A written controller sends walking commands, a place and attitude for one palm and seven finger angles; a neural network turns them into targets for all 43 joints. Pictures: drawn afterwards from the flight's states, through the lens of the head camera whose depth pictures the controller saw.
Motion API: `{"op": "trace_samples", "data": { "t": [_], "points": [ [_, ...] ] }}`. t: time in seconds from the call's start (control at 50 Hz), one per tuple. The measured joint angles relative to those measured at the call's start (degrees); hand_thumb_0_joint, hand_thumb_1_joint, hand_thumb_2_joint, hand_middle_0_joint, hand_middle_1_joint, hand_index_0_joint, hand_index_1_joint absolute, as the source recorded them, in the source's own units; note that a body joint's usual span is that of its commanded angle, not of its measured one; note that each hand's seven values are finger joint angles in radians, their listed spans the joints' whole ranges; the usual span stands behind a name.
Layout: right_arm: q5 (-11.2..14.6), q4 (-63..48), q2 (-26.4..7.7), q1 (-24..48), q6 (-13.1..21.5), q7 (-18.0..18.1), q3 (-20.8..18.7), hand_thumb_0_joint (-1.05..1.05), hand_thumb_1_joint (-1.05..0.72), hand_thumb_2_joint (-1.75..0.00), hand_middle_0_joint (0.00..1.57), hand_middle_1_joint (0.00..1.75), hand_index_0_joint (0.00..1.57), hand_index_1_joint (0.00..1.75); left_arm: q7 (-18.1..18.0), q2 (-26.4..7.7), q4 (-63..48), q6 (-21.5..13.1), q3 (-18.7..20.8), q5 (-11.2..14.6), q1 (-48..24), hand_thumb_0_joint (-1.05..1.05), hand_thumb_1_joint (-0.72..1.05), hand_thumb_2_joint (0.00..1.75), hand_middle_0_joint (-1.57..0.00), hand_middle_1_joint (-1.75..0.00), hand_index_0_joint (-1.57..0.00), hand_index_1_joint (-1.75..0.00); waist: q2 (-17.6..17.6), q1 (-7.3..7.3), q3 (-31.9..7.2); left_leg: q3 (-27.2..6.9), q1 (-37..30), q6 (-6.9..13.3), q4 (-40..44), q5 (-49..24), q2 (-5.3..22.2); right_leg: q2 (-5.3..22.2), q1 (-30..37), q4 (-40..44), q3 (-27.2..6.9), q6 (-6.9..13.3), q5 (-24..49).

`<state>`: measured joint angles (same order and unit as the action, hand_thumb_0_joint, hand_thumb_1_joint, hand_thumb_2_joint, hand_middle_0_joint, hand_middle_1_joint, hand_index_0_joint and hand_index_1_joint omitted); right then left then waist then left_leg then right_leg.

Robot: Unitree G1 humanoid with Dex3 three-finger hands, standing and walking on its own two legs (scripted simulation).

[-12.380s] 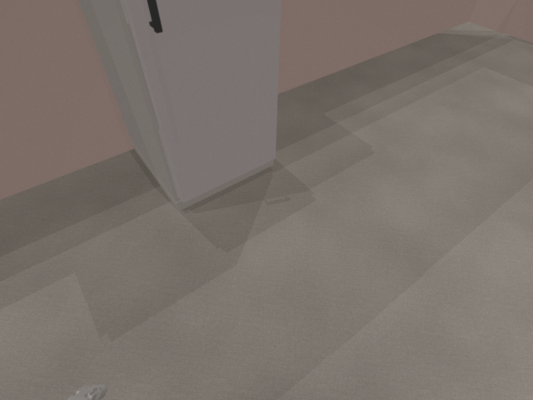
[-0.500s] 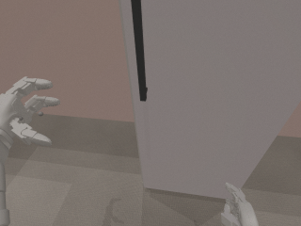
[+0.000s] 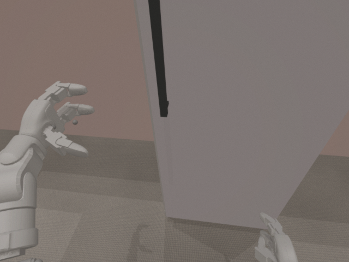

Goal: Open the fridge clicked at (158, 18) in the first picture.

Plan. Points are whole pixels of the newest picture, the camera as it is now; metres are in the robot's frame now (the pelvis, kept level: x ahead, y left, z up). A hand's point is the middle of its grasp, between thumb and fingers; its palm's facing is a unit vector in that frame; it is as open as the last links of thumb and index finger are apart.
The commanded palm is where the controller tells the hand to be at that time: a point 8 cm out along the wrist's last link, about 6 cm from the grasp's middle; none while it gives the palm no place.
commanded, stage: move the hooked fingers beside the handle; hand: left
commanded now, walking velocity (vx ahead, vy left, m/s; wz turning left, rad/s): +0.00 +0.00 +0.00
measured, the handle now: (161, 61) +0.50 +0.08 +0.25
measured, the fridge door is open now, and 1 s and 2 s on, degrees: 0 0 0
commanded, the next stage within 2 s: feel for the door with the fingertips in 1.98 s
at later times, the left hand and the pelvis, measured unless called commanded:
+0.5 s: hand (103, 110) +0.35 +0.19 +0.21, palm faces -0.02 -1.00 -0.04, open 14.0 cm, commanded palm +0.33 +0.23 +0.21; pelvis +0.00 +0.00 +0.00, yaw +0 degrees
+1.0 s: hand (131, 98) +0.41 +0.15 +0.20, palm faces -0.04 -1.00 -0.01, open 14.0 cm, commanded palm +0.40 +0.20 +0.20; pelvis +0.00 -0.01 +0.00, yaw -1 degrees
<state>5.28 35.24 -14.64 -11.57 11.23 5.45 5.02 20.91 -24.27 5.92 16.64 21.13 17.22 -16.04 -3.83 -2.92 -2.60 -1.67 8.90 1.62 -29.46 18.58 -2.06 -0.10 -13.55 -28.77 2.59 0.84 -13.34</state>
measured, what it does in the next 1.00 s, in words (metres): stands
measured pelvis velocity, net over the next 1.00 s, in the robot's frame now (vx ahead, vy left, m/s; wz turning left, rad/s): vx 0.00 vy -0.01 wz -0.02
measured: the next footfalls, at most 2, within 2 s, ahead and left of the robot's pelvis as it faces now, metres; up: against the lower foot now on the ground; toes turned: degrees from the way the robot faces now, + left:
none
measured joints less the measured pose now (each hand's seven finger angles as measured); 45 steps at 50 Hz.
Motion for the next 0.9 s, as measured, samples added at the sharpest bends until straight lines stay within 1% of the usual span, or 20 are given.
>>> {"op": "trace_samples", "data": {
  "t": [0.24,0.36,0.48,0.6,0.66,0.78,0.9],
  "points": [
    [-0.1,0.5,0.1,-0.2,-1.7,0.0,-0.3,0.02,-0.91,-0.9,0.2,0.3,0.2,0.3,-3.4,2.5,1.2,0.6,-3.0,-1.3,-3.2,-0.01,-0.5,0.3,-0.3,-1.2,-0.3,-1.2,0.1,0.42,0.0,0.3,0.1,-0.1,0.5,-0.3,0.0,0.0,-0.4,-0.1,-0.3,0.1,0.0],
    [-0.1,0.8,0.2,0.1,-2.5,0.1,-0.5,0.02,-0.91,-0.9,0.2,0.3,0.2,0.3,-5.0,3.0,3.7,0.7,-4.2,-2.1,-5.6,-0.01,-0.5,0.3,-0.3,-1.2,-0.3,-1.2,0.3,0.77,0.2,0.3,0.2,-0.2,0.7,-0.4,0.1,-0.1,-0.6,0.0,-0.3,0.2,0.2],
    [-0.1,1.0,0.3,-0.1,-3.0,0.1,-0.6,0.02,-0.91,-0.9,0.2,0.3,0.2,0.3,-5.9,3.7,5.7,-0.3,-5.2,-2.5,-7.7,-0.01,-0.5,0.3,-0.3,-1.2,-0.3,-1.2,0.5,0.99,0.1,0.4,0.2,-0.3,1.1,-0.6,0.2,-0.2,-0.7,0.3,-0.3,0.3,0.3],
    [-0.1,1.2,0.2,-0.2,-3.7,0.1,-0.7,0.02,-0.91,-0.9,0.2,0.3,0.2,0.3,-7.3,4.8,8.3,-0.3,-7.0,-3.0,-10.2,-0.01,-0.5,0.3,-0.3,-1.2,-0.3,-1.2,0.5,1.26,0.0,0.3,0.4,-0.3,1.2,-0.7,0.2,-0.2,-0.9,0.4,-0.3,0.3,0.4],
    [-0.3,1.3,0.4,-0.2,-4.3,0.0,-0.7,0.02,-0.91,-0.9,0.2,0.3,0.2,0.3,-8.1,5.0,10.0,-0.4,-7.1,-3.4,-11.4,-0.01,-0.5,0.3,-0.3,-1.2,-0.3,-1.2,0.6,1.56,0.1,0.5,0.5,-0.3,1.4,-0.8,0.3,-0.3,-1.1,0.5,-0.5,0.4,0.6],
    [-0.3,1.4,0.5,-0.9,-4.8,0.0,-0.9,0.02,-0.91,-0.9,0.2,0.3,0.2,0.3,-9.2,5.1,13.6,-2.0,-7.3,-4.1,-14.0,-0.01,-0.5,0.3,-0.3,-1.2,-0.3,-1.2,0.8,1.97,0.2,0.6,0.7,-0.4,1.8,-1.0,0.5,-0.5,-1.3,1.0,-0.6,0.5,0.9],
    [-0.3,2.3,0.3,-1.7,-5.1,0.1,-1.2,0.02,-0.91,-0.9,0.2,0.3,0.2,0.3,-10.3,6.1,18.4,-3.0,-9.2,-4.7,-18.2,-0.01,-0.5,0.3,-0.3,-1.2,-0.3,-1.2,0.9,2.19,0.4,0.4,1.3,-0.4,1.8,-1.2,0.4,-0.4,-1.8,1.3,-0.4,0.5,1.0]
  ]
}}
